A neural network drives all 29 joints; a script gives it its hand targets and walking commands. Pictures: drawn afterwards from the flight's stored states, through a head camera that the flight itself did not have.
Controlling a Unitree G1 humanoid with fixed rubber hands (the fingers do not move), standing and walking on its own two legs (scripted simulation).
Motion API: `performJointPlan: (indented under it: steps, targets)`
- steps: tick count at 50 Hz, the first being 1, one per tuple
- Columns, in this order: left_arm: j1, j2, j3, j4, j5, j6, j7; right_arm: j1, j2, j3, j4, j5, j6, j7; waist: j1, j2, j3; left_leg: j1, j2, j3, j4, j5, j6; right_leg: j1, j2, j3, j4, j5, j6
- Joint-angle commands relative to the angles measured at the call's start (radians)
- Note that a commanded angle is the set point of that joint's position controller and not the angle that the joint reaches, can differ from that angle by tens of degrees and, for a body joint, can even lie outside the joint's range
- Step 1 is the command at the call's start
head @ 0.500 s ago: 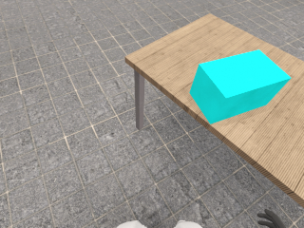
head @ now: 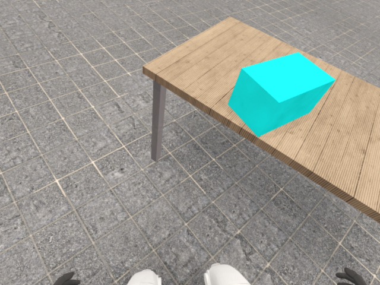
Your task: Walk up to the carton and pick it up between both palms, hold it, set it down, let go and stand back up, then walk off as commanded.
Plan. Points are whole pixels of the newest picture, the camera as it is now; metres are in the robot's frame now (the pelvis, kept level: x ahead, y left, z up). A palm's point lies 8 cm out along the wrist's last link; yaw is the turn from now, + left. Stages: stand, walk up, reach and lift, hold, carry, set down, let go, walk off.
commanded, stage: walk up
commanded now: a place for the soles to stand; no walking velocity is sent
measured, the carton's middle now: (279, 92) +0.71 -0.25 -0.01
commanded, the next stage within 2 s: none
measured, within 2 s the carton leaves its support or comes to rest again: neither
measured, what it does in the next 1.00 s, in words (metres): steps to the right, turning right: right foot, then left foot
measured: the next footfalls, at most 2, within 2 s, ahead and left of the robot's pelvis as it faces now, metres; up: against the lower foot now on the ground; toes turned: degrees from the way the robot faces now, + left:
right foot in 0.36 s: -0.03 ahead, -0.20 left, +0.00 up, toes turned -9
left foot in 0.74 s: +0.01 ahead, -0.07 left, +0.00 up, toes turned -7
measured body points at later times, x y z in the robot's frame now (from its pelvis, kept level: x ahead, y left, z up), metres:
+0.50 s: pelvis -0.09 -0.13 +0.00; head -0.08 -0.14 +0.45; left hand +0.00 +0.18 -0.10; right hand -0.03 -0.49 -0.07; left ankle +0.00 +0.01 -0.64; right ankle -0.07 -0.19 -0.70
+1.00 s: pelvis -0.08 -0.27 +0.00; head -0.10 -0.29 +0.45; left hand +0.08 +0.02 -0.08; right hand -0.06 -0.63 -0.08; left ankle -0.05 -0.11 -0.67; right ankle -0.14 -0.36 -0.71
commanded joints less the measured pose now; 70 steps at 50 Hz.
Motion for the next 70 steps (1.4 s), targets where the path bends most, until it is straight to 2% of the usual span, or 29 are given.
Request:
performJointPlan:
  steps: [1, 6, 12, 15, 17, 18, 19, 21, 23, 29, 32, 34, 35, 38, 40, 42, 43, 44, 45, 46, 48, 49, 51, 56, 59, 66, 67, 69, 70]
  targets:
    - [0.216, 0.198, 0.088, -0.036, -0.012, 0.004, -0.011, 0.082, -0.323, -0.113, -0.041, -0.033, -0.044, -0.027, -0.024, 0.292, -0.217, 0.372, 0.235, -0.193, -0.379, 0.545, -0.189, -0.112, -0.067, -0.058, -0.084, 0.017, -0.010]
    - [0.143, 0.202, 0.099, -0.094, -0.001, -0.002, -0.023, 0.071, -0.364, -0.125, -0.040, -0.041, -0.059, -0.023, -0.044, 0.195, -0.126, 0.262, 0.413, -0.305, -0.409, 0.188, 0.069, -0.179, -0.168, -0.058, -0.084, -0.073, -0.010]
    - [0.241, 0.258, 0.133, -0.108, 0.004, -0.011, -0.059, -0.050, -0.441, -0.138, -0.056, -0.064, -0.082, -0.012, 0.014, 0.214, -0.120, 0.015, 0.531, -0.323, -0.528, -0.319, 0.213, -0.021, -0.243, -0.100, -0.089, -0.158, -0.053]
    - [0.474, 0.272, 0.161, -0.016, -0.019, -0.023, -0.068, -0.160, -0.401, -0.116, -0.056, -0.081, -0.064, -0.014, 0.139, 0.096, -0.138, -0.367, 0.327, -0.005, -0.251, -0.394, 0.089, 0.424, -0.172, -0.105, -0.367, -0.203, -0.124]
    - [0.454, 0.317, 0.167, -0.037, -0.030, -0.036, -0.035, -0.163, -0.251, -0.062, -0.093, -0.058, -0.056, -0.006, 0.224, -0.381, 0.045, -0.660, -0.021, 0.094, 0.437, -0.396, -0.038, 0.253, -0.200, 0.456, -0.879, -0.622, -0.222]
    - [0.196, 0.309, 0.145, -0.115, -0.025, -0.043, -0.028, -0.149, -0.282, -0.057, -0.105, -0.039, -0.054, -0.005, 0.108, -0.275, 0.138, -0.594, -0.029, -0.043, 0.471, -0.251, -0.058, 0.002, -0.243, 0.678, -1.065, -0.779, -0.223]
    - [0.081, 0.315, 0.144, -0.153, -0.024, -0.046, -0.021, -0.086, -0.318, -0.073, -0.086, -0.033, -0.060, 0.000, 0.046, -0.150, 0.166, -0.474, -0.005, -0.056, 0.448, -0.151, -0.044, -0.077, -0.258, 0.628, -1.068, -0.763, -0.225]
    - [0.059, 0.301, 0.129, -0.141, -0.027, -0.051, -0.003, -0.125, -0.333, -0.071, -0.053, -0.031, -0.057, 0.006, 0.040, -0.089, 0.196, -0.337, -0.017, -0.105, 0.408, -0.089, 0.008, -0.171, -0.239, 0.628, -1.152, -0.640, -0.108]
    - [0.080, 0.273, 0.120, -0.129, -0.013, -0.062, 0.003, -0.038, -0.284, -0.065, -0.021, -0.024, -0.038, 0.014, 0.024, -0.088, 0.094, -0.274, -0.012, -0.102, 0.428, -0.026, 0.010, -0.054, -0.161, 0.427, -1.031, -0.336, -0.021]
    - [0.157, 0.226, 0.104, -0.123, -0.031, -0.080, 0.016, 0.070, -0.311, -0.066, 0.007, 0.001, -0.051, 0.023, 0.015, -0.011, -0.203, -0.190, 0.003, -0.094, 0.066, -0.041, 0.018, 0.485, -0.128, 0.271, -0.909, 0.232, 0.082]
    - [0.006, 0.219, 0.088, -0.159, -0.035, -0.075, 0.021, 0.276, -0.320, -0.088, 0.034, 0.007, -0.072, 0.012, -0.119, -0.041, -0.279, 0.208, -0.008, -0.084, -0.454, -0.090, 0.068, 0.395, -0.080, 0.130, -0.745, 0.898, 0.231]
    - [-0.051, 0.160, 0.062, -0.175, -0.036, -0.078, 0.027, 0.382, -0.306, -0.109, 0.056, 0.011, -0.079, 0.003, -0.224, 0.235, -0.358, 0.616, 0.135, -0.145, -0.828, 0.357, 0.150, 0.152, 0.044, -0.024, -0.294, 0.808, 0.195]
    - [0.100, 0.110, 0.065, -0.114, -0.044, -0.079, 0.021, 0.200, -0.281, -0.096, 0.017, -0.003, -0.069, 0.006, -0.105, 0.436, -0.390, 0.779, 0.253, -0.274, -0.571, 0.527, 0.156, -0.086, 0.008, -0.046, -0.149, 0.061, 0.085]
    - [0.194, 0.199, 0.090, -0.085, -0.045, -0.070, -0.015, 0.070, -0.282, -0.102, -0.048, -0.034, -0.068, -0.025, 0.028, 0.240, -0.307, 0.410, 0.425, -0.312, -0.587, 0.094, 0.164, -0.015, -0.094, -0.004, 0.022, -0.044, -0.006]
    - [0.365, 0.268, 0.107, -0.049, -0.058, -0.039, -0.035, -0.292, -0.403, -0.113, -0.098, -0.026, -0.091, -0.013, 0.166, 0.345, -0.182, 0.019, 0.579, -0.369, -0.676, -0.102, 0.207, 0.145, -0.247, 0.069, 0.098, -0.084, -0.043]
    - [0.455, 0.222, 0.113, 0.000, -0.085, -0.055, -0.047, -0.349, -0.363, -0.098, -0.113, -0.065, -0.082, 0.007, 0.235, 0.402, -0.114, -0.174, 0.341, -0.032, -0.482, -0.083, 0.073, 0.381, -0.284, 0.042, -0.340, -0.202, -0.087]
    - [0.529, 0.239, 0.132, 0.050, -0.081, -0.081, -0.030, -0.289, -0.318, -0.091, -0.114, -0.077, -0.072, 0.019, 0.245, 0.194, -0.094, -0.244, 0.123, 0.076, -0.092, -0.161, 0.036, 0.516, -0.196, 0.086, -0.612, -0.145, -0.108]
    - [0.494, 0.251, 0.137, 0.052, -0.080, -0.109, -0.006, -0.200, -0.234, -0.061, -0.109, -0.070, -0.057, 0.044, 0.222, -0.036, 0.034, -0.419, -0.056, 0.086, 0.273, -0.256, 0.010, 0.501, -0.159, 0.283, -0.869, -0.208, -0.105]
    - [0.391, 0.277, 0.135, 0.018, -0.061, -0.140, 0.012, -0.118, -0.210, -0.048, -0.119, -0.053, -0.054, 0.067, 0.095, -0.087, 0.083, -0.511, -0.118, -0.040, 0.399, -0.201, 0.000, 0.441, -0.245, 0.603, -0.895, 0.046, -0.078]
    - [0.295, 0.267, 0.122, -0.028, -0.061, -0.163, 0.028, -0.054, -0.248, -0.055, -0.120, -0.042, -0.050, 0.074, 0.019, 0.001, 0.044, -0.486, -0.092, -0.114, 0.421, -0.131, 0.003, 0.410, -0.300, 0.666, -0.889, 0.113, -0.099]
    - [0.222, 0.324, 0.127, -0.048, -0.056, -0.187, 0.070, -0.021, -0.245, -0.047, -0.093, -0.058, -0.031, 0.086, -0.028, -0.039, 0.013, -0.421, 0.033, -0.147, 0.480, -0.079, 0.041, 0.289, -0.293, 0.481, -0.791, -0.033, -0.151]
    - [0.265, 0.336, 0.127, -0.017, -0.072, -0.186, 0.085, -0.097, -0.249, -0.052, -0.112, -0.051, -0.035, 0.098, 0.021, -0.130, 0.026, -0.422, -0.004, -0.220, 0.471, -0.079, 0.039, 0.209, -0.327, 0.732, -0.954, -0.036, -0.176]
    - [0.201, 0.306, 0.110, -0.008, -0.072, -0.196, 0.090, -0.142, -0.295, -0.056, -0.111, -0.053, -0.024, 0.107, 0.000, -0.047, 0.115, -0.382, 0.013, -0.236, 0.441, 0.058, 0.027, 0.124, -0.268, 0.632, -0.968, -0.110, -0.108]
    - [0.352, 0.246, 0.088, 0.039, -0.087, -0.227, 0.143, -0.105, -0.251, -0.057, -0.090, -0.046, 0.028, 0.118, -0.005, 0.010, -0.010, -0.382, 0.018, -0.205, 0.356, 0.176, 0.030, 0.423, -0.209, 0.359, -0.734, 0.747, 0.018]
    - [0.397, 0.227, 0.077, 0.046, -0.084, -0.222, 0.167, -0.180, -0.232, -0.051, -0.121, -0.045, 0.049, 0.113, 0.018, 0.001, -0.058, -0.325, -0.010, -0.160, 0.327, 0.142, 0.039, 0.416, -0.155, 0.276, -0.692, 0.881, 0.052]
    - [0.410, 0.236, 0.072, 0.046, -0.057, -0.202, 0.195, -0.305, -0.224, -0.051, -0.151, -0.037, 0.038, 0.098, 0.057, 0.073, -0.112, -0.384, -0.032, -0.128, -0.104, 0.057, 0.050, 0.656, -0.160, 0.319, -0.475, 0.999, -0.059]
    - [0.376, 0.227, 0.069, 0.037, -0.062, -0.200, 0.190, -0.267, -0.218, -0.051, -0.140, -0.036, 0.026, 0.093, 0.034, 0.062, -0.151, -0.271, -0.049, -0.120, -0.240, 0.109, 0.065, 0.643, -0.143, 0.279, -0.412, 1.041, -0.044]
    - [0.197, 0.264, 0.069, 0.005, -0.084, -0.195, 0.182, 0.001, -0.249, -0.085, -0.067, -0.037, 0.000, 0.086, -0.169, 0.133, -0.304, 0.287, 0.019, -0.251, -0.591, 0.466, 0.164, 0.386, -0.082, 0.158, -0.037, 0.961, -0.002]
    - [0.204, 0.214, 0.053, -0.011, -0.101, -0.208, 0.178, 0.147, -0.313, -0.109, -0.020, -0.037, -0.004, 0.077, -0.231, 0.291, -0.412, 0.662, 0.132, -0.311, -0.437, 0.945, 0.235, 0.098, 0.008, 0.030, 0.198, 0.403, 0.036]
